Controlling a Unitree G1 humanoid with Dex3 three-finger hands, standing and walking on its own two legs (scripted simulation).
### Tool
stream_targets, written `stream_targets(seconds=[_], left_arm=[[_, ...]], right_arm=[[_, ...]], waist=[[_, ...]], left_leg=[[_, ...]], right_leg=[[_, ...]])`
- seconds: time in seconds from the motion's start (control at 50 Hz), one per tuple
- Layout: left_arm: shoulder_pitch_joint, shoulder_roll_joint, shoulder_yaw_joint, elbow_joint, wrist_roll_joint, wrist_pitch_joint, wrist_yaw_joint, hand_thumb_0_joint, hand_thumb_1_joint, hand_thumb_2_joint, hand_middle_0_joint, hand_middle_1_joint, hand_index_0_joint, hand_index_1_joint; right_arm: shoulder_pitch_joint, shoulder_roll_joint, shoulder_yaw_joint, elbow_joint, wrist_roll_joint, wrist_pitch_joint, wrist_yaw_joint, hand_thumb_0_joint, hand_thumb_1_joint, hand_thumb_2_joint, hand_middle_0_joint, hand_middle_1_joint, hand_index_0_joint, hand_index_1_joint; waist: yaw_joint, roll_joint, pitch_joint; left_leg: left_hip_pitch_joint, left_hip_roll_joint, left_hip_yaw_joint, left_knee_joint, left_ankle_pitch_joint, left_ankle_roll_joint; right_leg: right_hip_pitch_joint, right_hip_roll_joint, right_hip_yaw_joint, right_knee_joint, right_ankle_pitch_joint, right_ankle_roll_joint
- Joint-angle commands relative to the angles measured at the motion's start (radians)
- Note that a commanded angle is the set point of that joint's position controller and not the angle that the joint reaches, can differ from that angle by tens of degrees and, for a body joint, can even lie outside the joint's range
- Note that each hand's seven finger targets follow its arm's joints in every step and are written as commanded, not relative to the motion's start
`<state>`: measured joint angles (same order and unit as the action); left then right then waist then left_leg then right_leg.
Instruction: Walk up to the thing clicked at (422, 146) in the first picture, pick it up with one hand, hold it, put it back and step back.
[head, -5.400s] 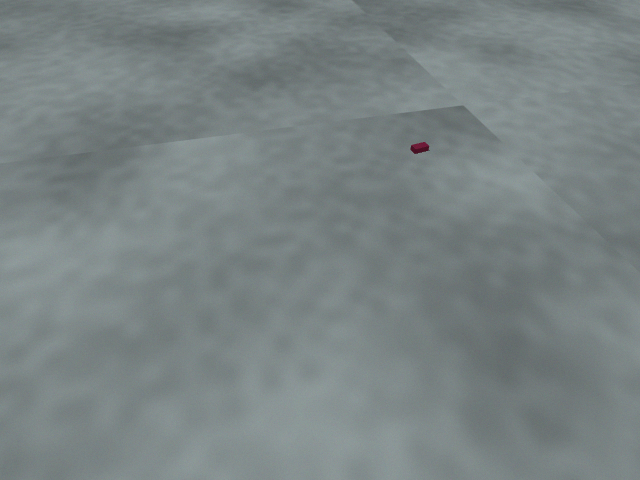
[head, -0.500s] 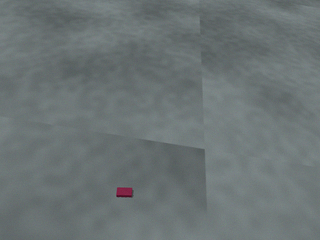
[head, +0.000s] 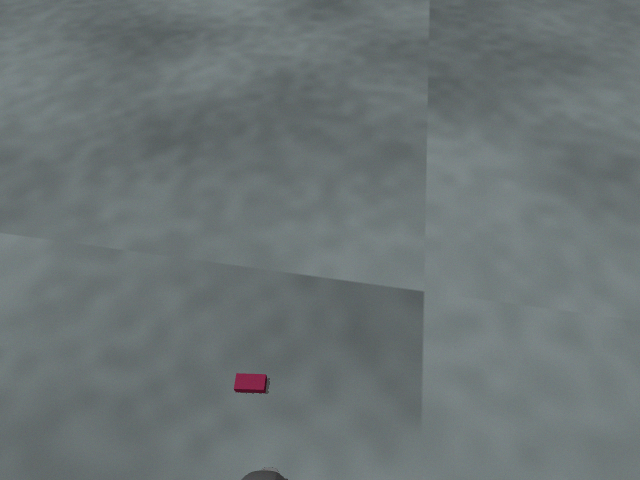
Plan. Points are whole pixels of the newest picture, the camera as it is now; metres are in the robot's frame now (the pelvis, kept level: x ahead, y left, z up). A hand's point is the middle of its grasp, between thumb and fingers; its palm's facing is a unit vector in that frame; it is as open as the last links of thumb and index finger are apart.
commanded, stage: walk up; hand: left
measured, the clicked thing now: (250, 383) +0.49 +0.26 -0.72
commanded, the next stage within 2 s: stand in 1.50 s
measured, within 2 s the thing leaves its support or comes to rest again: neither
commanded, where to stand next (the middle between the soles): +0.10 +0.07 m, yaw +1 degrees
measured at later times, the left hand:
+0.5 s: hand out of the picture +0.08 +0.32 -0.14, palm faces -0.02 -0.92 -0.39, open 7.4 cm
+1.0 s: hand out of the picture +0.11 +0.30 -0.11, palm faces -0.02 -0.93 -0.36, open 7.4 cm
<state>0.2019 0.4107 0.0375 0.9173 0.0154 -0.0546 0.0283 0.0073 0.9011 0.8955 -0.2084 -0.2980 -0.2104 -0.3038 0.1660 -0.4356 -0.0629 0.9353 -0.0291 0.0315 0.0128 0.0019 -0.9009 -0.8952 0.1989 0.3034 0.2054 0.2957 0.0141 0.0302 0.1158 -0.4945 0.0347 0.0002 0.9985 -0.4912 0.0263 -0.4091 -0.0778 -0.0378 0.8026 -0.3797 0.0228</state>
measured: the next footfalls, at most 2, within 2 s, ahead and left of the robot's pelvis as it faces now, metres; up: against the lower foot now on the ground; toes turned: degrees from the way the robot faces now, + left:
left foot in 0.10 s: +0.06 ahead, +0.15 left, +0.00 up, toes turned +2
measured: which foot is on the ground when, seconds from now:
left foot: up 0.00-0.08, down 0.10-1.00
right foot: down 0.00-1.00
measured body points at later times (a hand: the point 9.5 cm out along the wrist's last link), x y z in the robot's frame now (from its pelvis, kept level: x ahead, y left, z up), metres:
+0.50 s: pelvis +0.00 +0.05 +0.01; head +0.02 +0.05 +0.46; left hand +0.08 +0.37 -0.11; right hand +0.10 -0.26 -0.11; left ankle +0.02 +0.15 -0.71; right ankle +0.03 -0.10 -0.70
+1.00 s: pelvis +0.01 +0.04 +0.04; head +0.02 +0.04 +0.49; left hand +0.11 +0.35 -0.09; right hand +0.13 -0.27 -0.08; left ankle +0.02 +0.15 -0.71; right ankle +0.03 -0.10 -0.71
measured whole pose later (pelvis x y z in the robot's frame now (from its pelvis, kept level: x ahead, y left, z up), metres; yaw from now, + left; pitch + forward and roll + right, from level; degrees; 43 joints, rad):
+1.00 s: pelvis +0.01 +0.04 +0.04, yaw +0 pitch -3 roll +0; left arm 0.06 0.37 -0.01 1.15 0.01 -0.03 0.00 0.01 0.91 0.90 -0.20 -0.30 -0.20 -0.30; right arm 0.01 -0.37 -0.03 1.13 0.00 0.01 0.02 0.00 -0.90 -0.90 0.20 0.30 0.21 0.30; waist 0.01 0.00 0.06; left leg -0.14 0.01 0.05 0.38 -0.20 0.01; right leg -0.16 -0.04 -0.01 0.37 -0.17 0.03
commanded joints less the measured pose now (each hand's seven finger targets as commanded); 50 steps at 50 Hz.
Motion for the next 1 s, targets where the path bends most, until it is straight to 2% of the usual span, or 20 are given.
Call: stream_targets(seconds=[0.0,0.06,0.08,0.1,0.12,0.16,0.2,0.24,0.26,0.28,0.3,0.32,0.36,0.38,0.4,0.42,0.54,0.66,0.76,0.98], left_arm=[[0.037,0.332,0.086,-0.059,-0.009,-0.014,0.049,0.0,0.9,0.9,-0.2,-0.3,-0.2,-0.3],[-0.026,0.286,0.057,-0.072,-0.02,0.0,0.041,0.0,0.9,0.9,-0.2,-0.3,-0.2,-0.3],[-0.005,0.229,0.039,-0.071,-0.024,0.006,0.037,0.0,0.9,0.9,-0.2,-0.3,-0.2,-0.3],[-0.044,0.206,0.032,-0.081,-0.03,0.009,0.046,0.0,0.9,0.9,-0.2,-0.3,-0.2,-0.3],[-0.074,0.25,0.041,-0.055,-0.016,0.01,0.054,0.0,0.9,0.9,-0.2,-0.3,-0.2,-0.3],[-0.041,0.234,0.042,-0.027,-0.025,0.007,0.043,0.0,0.9,0.9,-0.2,-0.3,-0.2,-0.3],[0.019,0.217,0.038,0.008,-0.027,-0.006,0.033,0.0,0.9,0.9,-0.2,-0.3,-0.2,-0.3],[0.072,0.195,0.04,0.049,-0.018,-0.017,0.026,0.0,0.9,0.9,-0.2,-0.3,-0.2,-0.3],[0.055,0.223,0.049,0.049,-0.003,-0.023,0.027,0.0,0.9,0.9,-0.2,-0.3,-0.2,-0.3],[0.024,0.288,0.058,0.032,0.01,-0.032,0.028,0.0,0.9,0.9,-0.2,-0.3,-0.2,-0.3],[-0.047,0.34,0.061,0.026,0.003,-0.024,0.021,0.0,0.9,0.9,-0.2,-0.3,-0.2,-0.3],[-0.113,0.331,0.057,0.008,0.004,-0.025,0.016,0.0,0.9,0.9,-0.2,-0.3,-0.2,-0.3],[-0.156,0.268,0.031,0.009,-0.002,-0.015,0.01,0.0,0.9,0.9,-0.2,-0.3,-0.2,-0.3],[-0.15,0.222,0.017,0.018,-0.008,-0.009,0.007,0.0,0.9,0.9,-0.2,-0.3,-0.2,-0.3],[-0.12,0.199,0.011,0.033,-0.013,-0.001,0.002,0.0,0.9,0.9,-0.2,-0.3,-0.2,-0.3],[-0.103,0.213,0.017,0.05,-0.015,0.003,0.001,0.0,0.9,0.9,-0.2,-0.3,-0.2,-0.3],[-0.116,0.206,0.008,0.101,-0.021,-0.005,-0.005,0.0,0.9,0.9,-0.2,-0.3,-0.2,-0.3],[-0.15,0.186,-0.007,0.145,-0.021,0.002,-0.007,0.0,0.9,0.9,-0.2,-0.3,-0.2,-0.3],[-0.173,0.193,-0.006,0.163,-0.019,-0.002,-0.007,0.0,0.9,0.9,-0.2,-0.3,-0.2,-0.3],[-0.203,0.18,-0.002,0.18,-0.007,0.005,-0.011,0.0,0.9,0.9,-0.2,-0.3,-0.2,-0.3]], right_arm=[[0.007,-0.183,-0.063,-0.094,0.004,-0.023,0.002,0.0,-0.9,-0.9,0.2,0.3,0.2,0.3],[0.091,-0.178,-0.075,-0.05,0.003,-0.036,0.0,0.0,-0.9,-0.9,0.2,0.3,0.2,0.3],[0.106,-0.233,-0.088,-0.047,-0.008,-0.04,-0.006,0.0,-0.9,-0.9,0.2,0.3,0.2,0.3],[0.054,-0.315,-0.096,-0.075,0.007,-0.036,-0.004,0.0,-0.9,-0.9,0.2,0.3,0.2,0.3],[0.043,-0.31,-0.096,-0.071,0.013,-0.033,0.002,0.0,-0.9,-0.9,0.2,0.3,0.2,0.3],[-0.02,-0.231,-0.068,-0.091,0.006,-0.03,-0.009,0.0,-0.9,-0.9,0.2,0.3,0.2,0.3],[-0.068,-0.233,-0.059,-0.081,0.019,-0.032,-0.016,0.0,-0.9,-0.9,0.2,0.3,0.2,0.3],[-0.125,-0.204,-0.039,-0.081,0.029,-0.025,-0.012,0.0,-0.9,-0.9,0.2,0.3,0.2,0.3],[-0.117,-0.156,-0.021,-0.081,0.038,-0.024,-0.012,0.0,-0.9,-0.9,0.2,0.3,0.2,0.3],[-0.101,-0.117,-0.008,-0.082,0.044,-0.023,-0.008,0.0,-0.9,-0.9,0.2,0.3,0.2,0.3],[-0.107,-0.147,-0.021,-0.063,0.039,-0.018,-0.019,0.0,-0.9,-0.9,0.2,0.3,0.2,0.3],[-0.075,-0.167,-0.03,-0.029,0.033,-0.017,-0.021,0.0,-0.9,-0.9,0.2,0.3,0.2,0.3],[-0.043,-0.167,-0.03,0.016,0.035,-0.032,-0.011,0.0,-0.9,-0.9,0.2,0.3,0.2,0.3],[-0.058,-0.179,-0.032,0.025,0.027,-0.039,-0.01,0.0,-0.9,-0.9,0.2,0.3,0.2,0.3],[-0.101,-0.203,-0.032,0.014,0.024,-0.046,-0.007,0.0,-0.9,-0.9,0.2,0.3,0.2,0.3],[-0.115,-0.211,-0.025,0.02,0.026,-0.049,-0.004,0.0,-0.9,-0.9,0.2,0.3,0.2,0.3],[-0.167,-0.167,0.001,0.065,0.023,-0.048,-0.005,0.0,-0.9,-0.9,0.2,0.3,0.2,0.3],[-0.193,-0.156,0.002,0.102,0.027,-0.045,-0.003,0.0,-0.9,-0.9,0.2,0.3,0.2,0.3],[-0.181,-0.148,0.002,0.123,0.035,-0.047,-0.005,0.0,-0.9,-0.9,0.2,0.3,0.2,0.3],[-0.189,-0.141,-0.002,0.144,0.027,-0.039,-0.001,0.0,-0.9,-0.9,0.2,0.3,0.2,0.3]], waist=[[0.013,-0.221,-0.195],[-0.064,-0.145,-0.218],[-0.07,0.027,-0.234],[-0.08,0.212,-0.223],[-0.087,0.181,-0.199],[-0.046,0.085,-0.142],[-0.006,0.152,-0.142],[0.039,0.103,-0.169],[0.04,0.027,-0.17],[0.021,-0.119,-0.162],[0.001,-0.183,-0.148],[-0.029,-0.164,-0.114],[-0.062,-0.096,-0.121],[-0.05,-0.043,-0.112],[-0.018,0.017,-0.121],[0.0,-0.002,-0.12],[0.007,0.056,-0.14],[0.005,0.045,-0.132],[-0.01,-0.01,-0.192],[-0.017,-0.045,-0.155]], left_leg=[[-0.016,0.018,-0.007,-0.101,0.027,-0.002],[0.283,-0.039,0.035,-0.391,0.246,0.03],[0.408,0.077,-0.163,-0.447,0.328,0.076],[0.366,0.28,-0.433,-0.516,0.353,0.219],[0.294,0.323,-0.495,-0.537,0.317,0.292],[0.294,0.221,-0.304,-0.46,0.462,0.237],[0.234,0.201,-0.24,-0.427,0.549,0.191],[0.161,0.152,-0.157,-0.339,0.502,0.135],[0.072,0.133,-0.148,-0.287,0.46,0.084],[0.012,0.043,-0.082,-0.187,0.343,0.018],[0.076,0.001,-0.031,-0.15,0.002,0.011],[0.148,0.019,-0.049,-0.152,-0.036,0.009],[0.272,0.027,-0.054,-0.384,0.172,0.02],[0.286,0.084,-0.169,-0.496,0.189,0.047],[0.245,0.157,-0.283,-0.576,0.073,0.088],[0.196,0.204,-0.307,-0.593,0.083,0.129],[0.207,0.102,-0.138,-0.6,0.249,0.03],[0.272,0.117,-0.125,-0.666,0.284,0.024],[0.384,0.089,-0.062,-0.635,0.467,0.006],[0.4,0.09,-0.05,-0.702,0.373,-0.002]], right_leg=[[0.237,-0.259,0.282,-0.155,0.742,-0.252],[0.033,-0.148,0.135,-0.007,0.521,-0.147],[-0.125,-0.072,0.066,0.136,0.302,-0.079],[-0.214,0.05,-0.04,0.194,-0.142,-0.037],[-0.171,0.029,0.045,0.23,-0.303,-0.038],[-0.166,0.018,0.047,0.216,-0.236,-0.037],[-0.045,0.018,0.005,0.045,-0.084,-0.035],[0.157,0.059,-0.02,-0.208,0.094,-0.036],[0.242,0.015,0.092,-0.254,0.177,-0.056],[0.243,-0.149,0.367,-0.363,0.157,-0.118],[0.115,-0.284,0.478,-0.394,0.136,-0.239],[0.04,-0.285,0.466,-0.379,0.106,-0.253],[-0.009,-0.158,0.255,-0.303,0.148,-0.144],[-0.034,-0.076,0.154,-0.238,0.144,-0.079],[0.001,0.013,0.066,-0.174,0.055,-0.041],[0.071,0.04,0.042,-0.151,-0.01,-0.034],[0.217,-0.017,0.097,-0.298,0.212,-0.06],[0.238,-0.016,0.078,-0.394,0.22,-0.042],[0.268,-0.062,0.11,-0.44,0.403,-0.038],[0.255,-0.063,0.122,-0.511,0.302,-0.033]])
